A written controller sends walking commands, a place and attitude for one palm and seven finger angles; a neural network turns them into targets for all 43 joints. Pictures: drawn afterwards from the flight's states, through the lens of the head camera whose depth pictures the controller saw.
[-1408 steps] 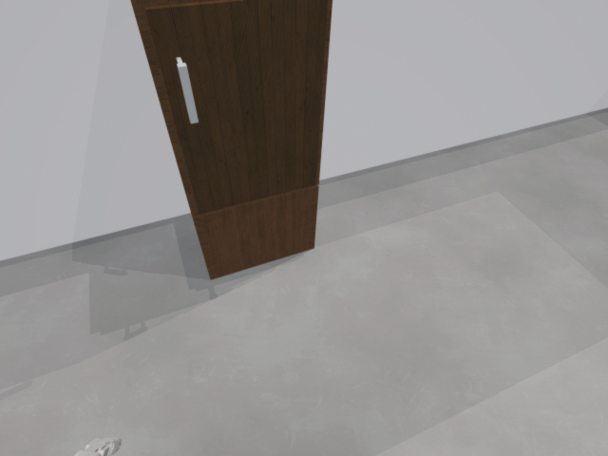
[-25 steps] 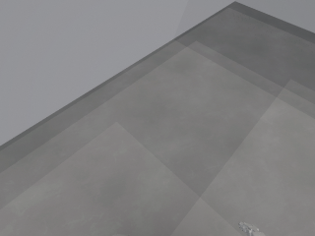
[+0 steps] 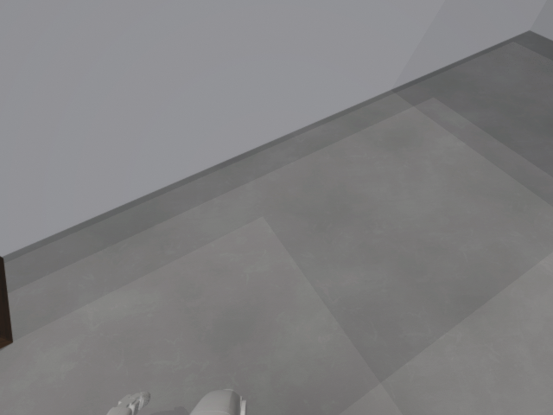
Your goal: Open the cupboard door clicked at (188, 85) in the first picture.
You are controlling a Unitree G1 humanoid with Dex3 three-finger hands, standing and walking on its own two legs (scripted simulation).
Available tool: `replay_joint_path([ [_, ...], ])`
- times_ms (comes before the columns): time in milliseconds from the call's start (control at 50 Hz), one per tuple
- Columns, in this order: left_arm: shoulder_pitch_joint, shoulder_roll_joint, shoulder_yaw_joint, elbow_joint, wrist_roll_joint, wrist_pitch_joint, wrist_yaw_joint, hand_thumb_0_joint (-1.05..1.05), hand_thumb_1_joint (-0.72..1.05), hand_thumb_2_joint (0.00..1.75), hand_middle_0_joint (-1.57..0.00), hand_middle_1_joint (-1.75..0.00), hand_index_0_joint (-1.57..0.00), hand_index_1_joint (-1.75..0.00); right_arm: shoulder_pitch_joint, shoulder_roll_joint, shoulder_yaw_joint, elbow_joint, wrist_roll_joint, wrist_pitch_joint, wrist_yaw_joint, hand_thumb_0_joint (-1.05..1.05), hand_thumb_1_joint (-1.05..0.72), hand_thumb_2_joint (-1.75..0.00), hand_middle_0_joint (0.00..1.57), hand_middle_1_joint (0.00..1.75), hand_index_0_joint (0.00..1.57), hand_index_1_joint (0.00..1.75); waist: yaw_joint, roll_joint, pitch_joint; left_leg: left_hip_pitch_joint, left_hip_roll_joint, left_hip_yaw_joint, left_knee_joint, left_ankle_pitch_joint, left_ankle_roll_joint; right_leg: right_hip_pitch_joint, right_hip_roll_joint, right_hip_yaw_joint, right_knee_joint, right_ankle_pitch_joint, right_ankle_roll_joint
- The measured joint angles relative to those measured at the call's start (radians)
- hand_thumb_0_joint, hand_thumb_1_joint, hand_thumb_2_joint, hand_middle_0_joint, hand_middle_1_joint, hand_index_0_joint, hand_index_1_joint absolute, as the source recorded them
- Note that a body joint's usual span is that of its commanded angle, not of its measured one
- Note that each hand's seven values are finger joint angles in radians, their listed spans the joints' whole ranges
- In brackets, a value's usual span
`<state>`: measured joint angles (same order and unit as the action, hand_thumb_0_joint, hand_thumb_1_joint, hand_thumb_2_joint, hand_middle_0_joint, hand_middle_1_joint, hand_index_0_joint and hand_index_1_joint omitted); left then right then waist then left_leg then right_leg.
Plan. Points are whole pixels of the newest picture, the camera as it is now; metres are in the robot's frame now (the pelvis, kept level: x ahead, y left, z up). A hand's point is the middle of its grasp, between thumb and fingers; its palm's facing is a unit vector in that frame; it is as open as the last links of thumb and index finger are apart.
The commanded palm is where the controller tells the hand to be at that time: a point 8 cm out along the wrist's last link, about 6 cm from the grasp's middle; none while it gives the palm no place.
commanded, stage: turn to face it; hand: left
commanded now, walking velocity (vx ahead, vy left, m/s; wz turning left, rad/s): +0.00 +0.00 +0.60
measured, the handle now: out of the picture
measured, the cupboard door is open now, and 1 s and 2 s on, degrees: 40 40 40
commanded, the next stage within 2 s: take the last steps up to it in 1.96 s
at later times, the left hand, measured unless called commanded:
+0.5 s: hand out of the picture +0.05 +0.23 -0.16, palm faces +0.30 -0.91 -0.29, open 7.4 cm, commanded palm none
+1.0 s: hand out of the picture -0.04 +0.22 -0.18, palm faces +0.59 -0.77 -0.24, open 7.4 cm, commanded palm none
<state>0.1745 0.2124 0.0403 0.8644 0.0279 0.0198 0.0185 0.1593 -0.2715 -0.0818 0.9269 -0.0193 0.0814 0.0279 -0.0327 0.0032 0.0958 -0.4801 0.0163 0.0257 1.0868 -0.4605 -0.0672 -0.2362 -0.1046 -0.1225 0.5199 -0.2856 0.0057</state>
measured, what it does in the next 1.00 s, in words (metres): steps on the spot, turning left: left foot, then right foot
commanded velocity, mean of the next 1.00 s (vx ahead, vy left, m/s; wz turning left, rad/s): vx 0.00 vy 0.00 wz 0.60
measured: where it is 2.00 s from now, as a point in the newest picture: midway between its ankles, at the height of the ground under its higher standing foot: outside the picture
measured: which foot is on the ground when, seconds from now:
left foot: up 0.00-0.16, down 0.18-0.50, up 0.52-0.82, down 0.84-1.00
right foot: down 0.00-0.16, up 0.18-0.50, down 0.52-0.84, up 0.86-1.00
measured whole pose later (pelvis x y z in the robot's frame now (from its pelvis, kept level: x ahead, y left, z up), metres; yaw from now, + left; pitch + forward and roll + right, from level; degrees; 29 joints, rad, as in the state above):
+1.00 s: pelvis +0.02 +0.00 -0.01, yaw +36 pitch +1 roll -1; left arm 0.17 0.27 0.07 0.91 0.02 0.07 0.01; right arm 0.14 -0.22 -0.04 0.89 -0.03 0.02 0.00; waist 0.00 -0.05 0.10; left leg -0.31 -0.01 -0.01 0.56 -0.27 0.02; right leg -0.46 -0.09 -0.04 1.07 -0.47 0.09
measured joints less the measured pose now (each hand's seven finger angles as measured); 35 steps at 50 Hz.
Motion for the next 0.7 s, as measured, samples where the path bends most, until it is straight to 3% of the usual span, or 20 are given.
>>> replay_joint_path([
  [100, 0.024, -0.003, -0.004, 0.013, 0.005, -0.005, -0.007, 0.0, 0.9, 0.9, -0.2, -0.3, -0.2, -0.3, -0.022, 0.016, 0.013, -0.012, 0.005, -0.009, 0.007, 0.01, -0.91, -0.9, 0.19, 0.29, 0.2, 0.3, 0.018, -0.041, 0.011, 0.091, 0.011, 0.054, -0.265, 0.005, -0.002, 0.015, -0.036, -0.056, 0.004, -0.013, 0.013],
  [140, 0.035, 0.003, 0.0, 0.019, 0.003, -0.004, -0.011, 0.0, 0.9, 0.9, -0.2, -0.3, -0.2, -0.3, -0.033, 0.021, 0.019, -0.022, 0.006, -0.016, 0.008, 0.01, -0.91, -0.9, 0.19, 0.29, 0.2, 0.3, 0.026, -0.052, 0.014, 0.141, 0.006, 0.067, -0.391, 0.062, 0.006, 0.006, -0.051, -0.079, 0.044, -0.038, 0.024],
  [160, 0.044, 0.007, 0.003, 0.022, 0.0, -0.002, -0.013, 0.0, 0.9, 0.9, -0.2, -0.3, -0.2, -0.3, -0.034, 0.02, 0.022, -0.03, 0.005, -0.024, 0.01, 0.01, -0.9, -0.9, 0.19, 0.29, 0.2, 0.3, 0.027, -0.052, 0.01, 0.173, 0.005, 0.068, -0.472, 0.128, 0.014, -0.007, -0.057, -0.09, 0.081, -0.059, 0.032],
  [180, 0.052, 0.01, 0.006, 0.024, -0.005, 0.005, -0.015, 0.0, 0.9, 0.9, -0.2, -0.3, -0.2, -0.3, -0.031, 0.016, 0.023, -0.04, 0.003, -0.035, 0.01, 0.01, -0.9, -0.9, 0.19, 0.29, 0.2, 0.3, 0.025, -0.044, -0.001, 0.181, 0.007, 0.053, -0.512, 0.177, 0.055, -0.036, -0.057, -0.092, 0.145, -0.088, 0.046],
  [200, 0.046, 0.022, 0.011, 0.033, -0.007, 0.017, -0.015, 0.0, 0.9, 0.9, -0.2, -0.3, -0.2, -0.3, -0.036, 0.025, 0.023, -0.041, 0.0, -0.044, 0.005, 0.01, -0.9, -0.9, 0.19, 0.29, 0.2, 0.3, 0.024, -0.057, 0.001, 0.161, -0.005, 0.044, -0.484, 0.173, 0.081, -0.074, -0.058, -0.055, 0.237, -0.161, 0.06],
  [240, 0.032, 0.044, 0.023, 0.046, -0.006, 0.042, -0.011, 0.0, 0.9, 0.9, -0.2, -0.3, -0.2, -0.3, -0.037, 0.041, 0.032, -0.044, -0.005, -0.052, -0.002, 0.01, -0.9, -0.9, 0.2, 0.29, 0.2, 0.3, 0.033, -0.073, 0.007, 0.147, -0.014, 0.028, -0.458, 0.153, 0.095, -0.15, -0.032, 0.022, 0.422, -0.236, 0.07],
  [320, 0.004, 0.063, 0.036, 0.054, -0.005, 0.053, -0.013, 0.0, 0.9, 0.9, -0.2, -0.3, -0.2, -0.3, -0.018, 0.056, 0.043, -0.042, -0.008, -0.056, -0.021, 0.0, -0.9, -0.9, 0.2, 0.29, 0.2, 0.3, 0.036, -0.061, 0.001, 0.162, -0.018, -0.022, -0.521, 0.19, 0.079, -0.233, 0.008, 0.084, 0.565, -0.171, 0.084],
  [380, -0.01, 0.063, 0.037, 0.04, -0.007, 0.046, -0.017, 0.0, 0.9, 0.9, -0.2, -0.3, -0.2, -0.3, -0.006, 0.055, 0.044, -0.032, -0.009, -0.052, -0.024, 0.0, -0.9, -0.9, 0.2, 0.29, 0.21, 0.3, 0.035, -0.038, -0.001, 0.173, -0.019, -0.059, -0.562, 0.218, 0.074, -0.227, 0.026, 0.105, 0.492, -0.155, 0.085],
  [480, -0.027, 0.053, 0.03, 0.015, -0.013, 0.029, -0.017, 0.0, 0.9, 0.9, -0.2, -0.3, -0.2, -0.3, 0.01, 0.043, 0.032, -0.021, -0.01, -0.037, -0.021, 0.01, -0.9, -0.9, 0.2, 0.3, 0.21, 0.3, 0.02, 0.003, -0.009, 0.157, -0.025, -0.126, -0.546, 0.219, 0.048, -0.121, 0.064, 0.107, 0.204, -0.112, 0.074],
  [500, -0.023, 0.053, 0.028, 0.006, -0.013, 0.02, -0.017, 0.0, 0.9, 0.9, -0.2, -0.3, -0.2, -0.3, 0.015, 0.041, 0.028, -0.021, -0.006, -0.033, -0.02, 0.01, -0.9, -0.9, 0.2, 0.3, 0.21, 0.3, 0.019, 0.005, -0.016, 0.144, -0.032, -0.137, -0.524, 0.209, 0.04, -0.081, 0.067, 0.103, 0.109, -0.073, 0.069],
  [520, -0.017, 0.054, 0.027, -0.002, -0.008, 0.008, -0.014, 0.0, 0.9, 0.9, -0.2, -0.3, -0.2, -0.3, 0.019, 0.039, 0.023, -0.021, -0.001, -0.028, -0.019, 0.01, -0.9, -0.9, 0.2, 0.3, 0.21, 0.3, 0.022, -0.001, -0.022, 0.12, -0.041, -0.136, -0.479, 0.166, 0.04, -0.063, 0.06, 0.105, 0.049, -0.016, 0.043],
  [560, -0.019, 0.032, 0.019, -0.001, -0.002, -0.001, -0.006, 0.0, 0.9, 0.9, -0.2, -0.3, -0.2, -0.3, 0.01, 0.019, 0.01, -0.012, 0.001, -0.016, -0.016, 0.01, -0.9, -0.9, 0.2, 0.3, 0.21, 0.3, 0.017, 0.024, -0.01, 0.057, -0.043, -0.126, -0.283, 0.022, 0.037, -0.059, 0.056, 0.073, 0.075, -0.015, 0.011],
  [620, 0.0, 0.002, 0.008, 0.0, -0.001, 0.001, -0.001, 0.0, 0.9, 0.9, -0.2, -0.3, -0.2, -0.3, 0.004, 0.0, -0.002, -0.001, -0.003, -0.004, -0.006, 0.01, -0.9, -0.9, 0.2, 0.29, 0.2, 0.3, 0.01, 0.031, -0.007, -0.014, -0.032, -0.068, -0.025, -0.002, 0.024, -0.018, 0.033, 0.032, 0.041, -0.028, 0.005],
  [660, 0.013, -0.007, 0.003, 0.005, 0.0, 0.002, 0.0, 0.0, 0.9, 0.9, -0.2, -0.3, -0.2, -0.3, -0.001, 0.0, -0.003, 0.001, -0.002, 0.0, -0.001, 0.01, -0.9, -0.9, 0.2, 0.29, 0.2, 0.3, 0.007, 0.015, -0.006, -0.019, -0.016, -0.029, 0.013, 0.008, 0.01, 0.006, 0.015, 0.011, 0.008, -0.019, 0.009],
  [700, 0.021, -0.01, 0.001, 0.009, 0.002, 0.0, -0.001, 0.0, 0.9, 0.9, -0.2, -0.3, -0.2, -0.3, -0.007, 0.007, 0.001, -0.002, 0.0, -0.001, 0.003, 0.01, -0.9, -0.9, 0.2, 0.29, 0.2, 0.3, 0.006, -0.009, -0.002, 0.007, -0.002, 0.005, -0.057, 0.006, 0.001, 0.023, -0.005, -0.01, -0.012, -0.013, 0.012],
])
